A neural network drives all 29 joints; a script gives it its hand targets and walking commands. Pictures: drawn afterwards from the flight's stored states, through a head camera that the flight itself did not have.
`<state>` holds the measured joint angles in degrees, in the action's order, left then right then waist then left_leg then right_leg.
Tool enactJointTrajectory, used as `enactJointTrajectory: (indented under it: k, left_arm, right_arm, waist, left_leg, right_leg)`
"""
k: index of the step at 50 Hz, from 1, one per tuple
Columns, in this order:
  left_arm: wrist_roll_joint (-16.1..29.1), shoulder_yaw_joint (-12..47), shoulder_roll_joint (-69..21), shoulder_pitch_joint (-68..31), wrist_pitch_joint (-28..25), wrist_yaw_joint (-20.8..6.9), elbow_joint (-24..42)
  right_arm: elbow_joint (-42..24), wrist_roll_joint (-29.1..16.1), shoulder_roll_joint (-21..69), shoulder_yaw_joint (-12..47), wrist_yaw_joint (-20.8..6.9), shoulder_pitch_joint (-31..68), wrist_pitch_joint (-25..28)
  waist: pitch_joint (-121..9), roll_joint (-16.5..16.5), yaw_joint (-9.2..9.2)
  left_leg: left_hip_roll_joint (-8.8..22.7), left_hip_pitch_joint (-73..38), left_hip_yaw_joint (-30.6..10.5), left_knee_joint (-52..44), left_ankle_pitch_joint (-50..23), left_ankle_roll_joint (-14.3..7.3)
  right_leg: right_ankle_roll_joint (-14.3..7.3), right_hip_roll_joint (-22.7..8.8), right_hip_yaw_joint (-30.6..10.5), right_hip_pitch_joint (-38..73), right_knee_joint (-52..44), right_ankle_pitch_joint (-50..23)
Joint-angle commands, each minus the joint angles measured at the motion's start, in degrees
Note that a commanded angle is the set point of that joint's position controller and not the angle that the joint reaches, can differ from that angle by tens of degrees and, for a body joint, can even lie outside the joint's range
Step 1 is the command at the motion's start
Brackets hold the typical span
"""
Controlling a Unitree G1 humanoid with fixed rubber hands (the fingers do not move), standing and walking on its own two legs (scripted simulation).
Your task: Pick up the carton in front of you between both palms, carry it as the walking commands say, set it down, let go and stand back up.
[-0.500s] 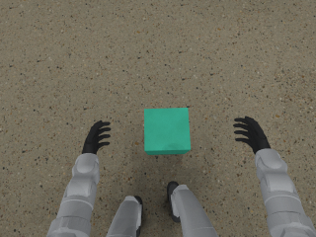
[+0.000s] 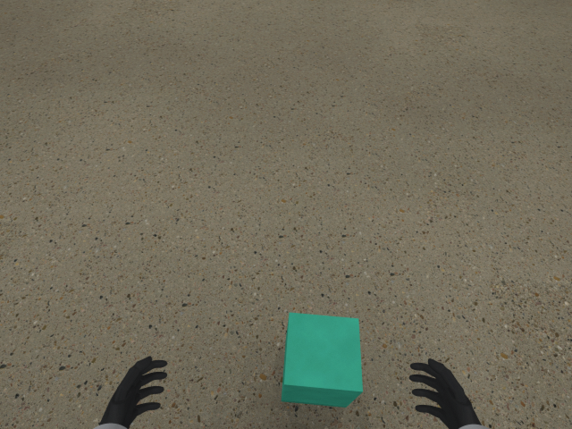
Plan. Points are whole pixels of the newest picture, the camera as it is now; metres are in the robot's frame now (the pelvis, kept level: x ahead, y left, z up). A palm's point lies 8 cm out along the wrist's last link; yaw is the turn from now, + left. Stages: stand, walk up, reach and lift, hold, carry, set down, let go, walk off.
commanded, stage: let go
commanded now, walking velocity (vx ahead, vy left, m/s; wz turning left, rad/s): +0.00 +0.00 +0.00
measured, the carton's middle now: (318, 361) +0.38 -0.12 -0.65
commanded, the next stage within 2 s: stand in 0.36 s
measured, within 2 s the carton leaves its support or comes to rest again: neither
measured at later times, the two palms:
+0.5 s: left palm out of the picture +0.12 +0.25 -0.09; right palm out of the picture +0.12 -0.28 -0.08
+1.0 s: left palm out of the picture +0.11 +0.27 -0.10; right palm out of the picture +0.13 -0.31 -0.10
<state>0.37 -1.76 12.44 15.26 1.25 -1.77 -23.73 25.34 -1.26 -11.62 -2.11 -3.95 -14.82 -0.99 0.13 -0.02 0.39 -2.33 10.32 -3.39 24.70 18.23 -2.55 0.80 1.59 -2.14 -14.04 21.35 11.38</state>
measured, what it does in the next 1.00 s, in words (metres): stands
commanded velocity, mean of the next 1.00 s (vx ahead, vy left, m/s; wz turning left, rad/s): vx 0.00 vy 0.00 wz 0.00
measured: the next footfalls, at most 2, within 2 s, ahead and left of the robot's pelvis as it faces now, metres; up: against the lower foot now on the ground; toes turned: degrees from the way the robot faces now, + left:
none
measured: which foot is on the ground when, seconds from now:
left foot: down 0.00-1.00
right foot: down 0.00-1.00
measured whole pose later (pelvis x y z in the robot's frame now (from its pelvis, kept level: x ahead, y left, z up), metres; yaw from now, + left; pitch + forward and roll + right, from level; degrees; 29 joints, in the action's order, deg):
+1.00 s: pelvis +0.00 -0.02 -0.01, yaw +2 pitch +0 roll -1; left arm -2.3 -2.3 18.8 8.2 0.0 1.4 -50.8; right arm 43.6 1.7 -20.1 -2.2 1.5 -12.6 -0.1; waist 0.0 1.5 0.6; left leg -1.6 6.4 -4.4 27.2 20.4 -0.8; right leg -1.1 1.5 1.0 -11.3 27.7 16.2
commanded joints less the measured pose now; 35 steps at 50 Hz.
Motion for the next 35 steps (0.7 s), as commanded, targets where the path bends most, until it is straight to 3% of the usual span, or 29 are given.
enactJointTrajectory:
  k: [1,2,3,4,5,6,7,8,9,10,11,12,13,14,15,16,17,18,19,20,21,22,24,26,27,28,29,33,35]
  left_arm:
    - [-0.23,-2.00,5.51,-3.37,3.30,-0.97,4.53]
    - [0.70,-0.08,5.30,-3.87,3.54,-1.11,6.25]
    - [1.10,0.05,2.67,-0.88,4.04,-1.13,4.64]
    - [0.57,-2.07,4.41,-2.43,3.83,-0.80,3.47]
    - [-0.37,-1.35,6.68,-5.69,3.78,-0.65,4.90]
    - [1.05,0.32,2.78,-1.71,4.44,-0.96,5.42]
    - [0.18,1.01,4.26,-4.10,5.10,-0.94,6.06]
    - [2.26,1.12,1.66,-3.44,5.26,-0.60,5.55]
    - [-0.03,-1.08,5.54,-3.94,5.91,-0.41,3.53]
    - [1.16,1.12,1.73,-5.08,5.78,-0.58,5.54]
    - [-0.24,-0.44,4.15,-4.30,6.51,-0.05,2.82]
    - [1.34,0.93,0.61,-5.76,5.84,0.09,6.48]
    - [0.01,-0.24,3.67,-3.31,6.24,-0.38,5.28]
    - [-0.42,-0.12,2.95,-3.72,6.10,-0.87,6.81]
    - [0.86,1.73,1.53,-2.98,4.33,0.21,-0.54]
    - [1.46,-0.22,2.40,-2.92,4.24,0.14,-0.96]
    - [-1.55,-4.01,8.15,-5.18,3.50,1.22,3.26]
    - [-3.42,-3.76,13.18,-3.35,2.30,3.22,-5.85]
    - [-3.63,-3.94,14.61,-4.90,1.43,3.47,-5.73]
    - [-3.69,-3.81,13.14,-4.43,0.63,3.81,-6.62]
    - [-3.28,-3.27,11.51,-5.99,0.35,3.54,-6.46]
    - [-4.05,-2.91,12.01,-5.27,-0.01,3.76,-8.07]
    - [-3.96,-2.65,10.69,-6.76,-1.10,3.37,-10.08]
    - [-3.13,-2.28,11.34,-8.45,-2.02,2.89,-10.73]
    - [-3.29,-2.76,10.93,-7.14,-2.02,3.13,-12.13]
    - [-2.97,-2.66,12.49,-5.72,-1.79,3.47,-13.98]
    - [-3.20,-2.75,12.66,-7.53,-2.00,3.33,-13.48]
    - [-3.45,-3.65,15.74,-6.55,-1.94,3.51,-16.15]
    - [-2.88,-2.16,14.66,-5.50,-1.95,3.32,-18.65]
  right_arm:
    - [-5.61,3.29,-8.80,-4.55,0.17,2.49,-3.99]
    - [-5.53,0.54,-5.90,-1.83,-0.44,3.48,-4.08]
    - [-5.16,1.69,-7.69,-2.39,-0.10,1.29,-4.83]
    - [-8.96,2.27,-9.87,-2.74,-0.22,4.91,-4.34]
    - [-4.61,1.32,-6.95,-1.19,-0.09,0.32,-4.36]
    - [-7.24,2.20,-9.36,-3.59,-0.75,3.46,-5.11]
    - [-8.08,0.11,-6.48,-0.42,-1.11,3.39,-5.55]
    - [-7.06,3.15,-10.54,-5.31,-0.67,1.92,-6.20]
    - [-8.09,1.94,-6.44,-1.36,-0.64,5.29,-6.27]
    - [-8.77,3.01,-8.09,-3.83,-0.92,5.81,-6.35]
    - [-7.19,2.14,-9.38,-3.30,-0.72,3.60,-6.80]
    - [-9.28,2.62,-6.92,-3.33,-0.61,4.87,-6.39]
    - [-9.15,3.09,-7.19,-2.65,-0.08,2.42,-6.62]
    - [-9.87,1.74,-7.58,-2.17,-0.49,4.57,-7.21]
    - [-9.36,2.32,-7.15,-3.06,0.85,6.14,-9.45]
    - [-6.06,3.03,-7.75,-2.19,0.48,2.21,-10.75]
    - [-8.62,3.88,-8.63,-6.12,0.89,6.74,-9.87]
    - [-1.45,3.24,-12.83,-4.57,3.34,5.27,-5.38]
    - [-0.10,3.87,-12.98,-3.93,4.12,4.01,-3.95]
    - [0.71,4.03,-14.26,-4.24,3.98,3.50,-2.51]
    - [1.20,4.15,-12.39,-3.82,4.70,3.94,-1.87]
    - [0.64,4.01,-10.80,-3.83,4.61,5.00,-1.59]
    - [3.81,3.62,-12.64,-3.55,4.30,1.00,-0.13]
    - [5.09,3.30,-11.54,-3.79,4.03,4.58,0.18]
    - [4.89,3.46,-11.97,-3.71,3.93,5.07,0.32]
    - [6.36,3.43,-13.64,-3.52,4.07,3.39,0.52]
    - [6.24,3.82,-14.21,-3.87,4.59,2.25,0.58]
    - [8.51,3.56,-15.46,-3.96,4.76,1.94,0.48]
    - [10.71,2.93,-14.47,-2.63,5.20,0.73,0.47]
  waist:
    - [1.83,3.75,-1.06]
    - [-1.91,3.03,-0.58]
    - [-0.79,5.39,-0.39]
    - [-1.31,2.89,0.45]
    - [3.16,4.79,-1.59]
    - [0.86,2.24,0.59]
    - [3.43,5.91,-0.33]
    - [2.62,3.03,-2.17]
    - [2.78,5.05,1.22]
    - [4.83,4.28,-0.41]
    - [7.48,9.59,-0.79]
    - [3.29,0.64,-1.16]
    - [1.32,3.97,-0.07]
    - [2.19,3.81,-0.12]
    - [4.14,2.10,-3.15]
    - [5.56,1.61,-0.76]
    - [-1.54,1.27,0.76]
    - [2.70,2.89,0.78]
    - [3.24,-0.02,-0.19]
    - [2.53,0.79,0.19]
    - [2.76,2.96,-0.62]
    - [0.15,-2.46,0.07]
    - [0.31,0.76,-2.42]
    - [-0.57,2.99,-1.27]
    - [-1.09,0.26,-1.13]
    - [0.30,1.76,-0.48]
    - [-1.56,-4.15,-0.65]
    - [-3.37,3.14,-0.53]
    - [-4.34,0.11,-0.93]
  left_leg:
    - [4.33,5.88,-1.46,-5.99,-21.17,4.58]
    - [3.99,2.07,-1.57,-4.22,-23.20,4.47]
    - [4.74,4.55,-1.32,-4.74,-23.90,4.95]
    - [4.64,5.98,-1.75,-5.02,-26.28,5.01]
    - [4.18,6.37,-1.89,-5.48,-22.54,4.61]
    - [5.29,3.55,-3.02,-6.04,-19.41,4.30]
    - [4.82,6.20,-1.41,-5.77,-18.29,5.02]
    - [6.81,4.22,-3.53,-6.85,-19.68,5.28]
    - [5.16,6.04,-2.49,-7.01,-18.86,4.66]
    - [6.82,6.97,-3.36,-10.08,-13.69,3.94]
    - [7.16,11.09,-3.42,-8.97,-14.02,4.76]
    - [6.09,7.13,-3.64,-8.30,-17.82,3.98]
    - [5.10,7.91,-1.90,-7.41,-15.34,3.77]
    - [4.41,9.41,-0.03,-7.62,-9.22,3.56]
    - [5.58,4.15,-1.37,-5.47,-16.83,3.58]
    - [6.12,8.21,-2.06,-4.41,-15.72,4.31]
    - [4.33,-1.80,-1.03,-2.78,-23.58,4.12]
    - [2.95,6.78,-0.66,-1.74,-6.65,3.63]
    - [2.78,5.59,-0.36,-1.89,0.32,3.82]
    - [2.58,3.02,-1.13,-2.56,3.20,2.77]
    - [3.20,4.59,-1.19,-1.37,2.84,2.46]
    - [3.09,1.69,-1.68,0.10,-0.42,3.03]
    - [3.06,0.83,-1.68,0.04,-4.41,2.02]
    - [4.69,3.30,-3.86,0.24,-5.61,2.32]
    - [4.36,2.55,-3.38,-0.23,-2.91,2.60]
    - [3.54,1.21,-3.69,1.46,-6.45,2.00]
    - [4.60,1.15,-3.80,1.69,-9.28,2.15]
    - [4.71,0.85,-2.57,1.64,-19.55,3.19]
    - [4.42,-1.57,-2.35,2.72,-22.13,2.51]
  right_leg:
    - [-0.36,2.41,3.09,11.57,3.73,-9.85]
    - [-0.21,2.25,2.59,12.62,3.43,-7.98]
    - [-0.43,2.73,2.96,13.21,3.90,-9.31]
    - [-0.47,3.43,3.06,15.94,4.57,-10.26]
    - [-0.10,3.29,2.78,12.97,4.13,-8.81]
    - [-0.07,2.98,4.19,13.06,5.79,-5.33]
    - [-0.69,3.13,3.12,14.10,4.12,-5.18]
    - [-0.43,3.73,3.96,13.04,5.86,-5.47]
    - [-0.85,3.15,3.91,13.16,4.65,-4.30]
    - [-0.23,4.45,5.03,16.77,5.68,-2.78]
    - [-0.62,2.81,3.22,15.97,5.96,-4.37]
    - [-0.88,3.72,3.84,17.12,5.91,-7.90]
    - [-0.43,3.13,3.68,20.64,5.98,-8.27]
    - [-0.04,2.57,3.13,22.80,5.76,-5.55]
    - [0.04,3.48,3.86,13.34,5.44,-4.12]
    - [-0.75,3.87,3.46,13.66,6.77,-0.29]
    - [-0.60,3.44,3.32,13.01,4.12,-2.77]
    - [0.28,-3.27,0.58,7.21,3.34,-0.25]
    - [0.66,-4.60,-1.35,3.35,2.86,3.69]
    - [0.51,-4.50,-3.53,2.79,2.68,6.51]
    - [-0.19,-3.94,-1.82,1.47,3.02,4.51]
    - [-1.00,-4.48,-2.29,0.25,2.24,5.97]
    - [-1.22,-4.39,-3.15,1.78,3.10,0.80]
    - [-1.80,-4.85,-1.81,3.03,4.89,-3.37]
    - [-1.19,-4.72,-2.62,2.36,3.22,-1.08]
    - [-0.87,-5.21,-3.66,2.17,2.12,-4.25]
    - [-1.40,-4.98,-1.89,2.19,3.75,-5.30]
    - [-1.50,-6.03,-2.27,5.68,5.10,-15.77]
    - [-2.03,-6.97,-2.58,6.45,5.93,-22.25]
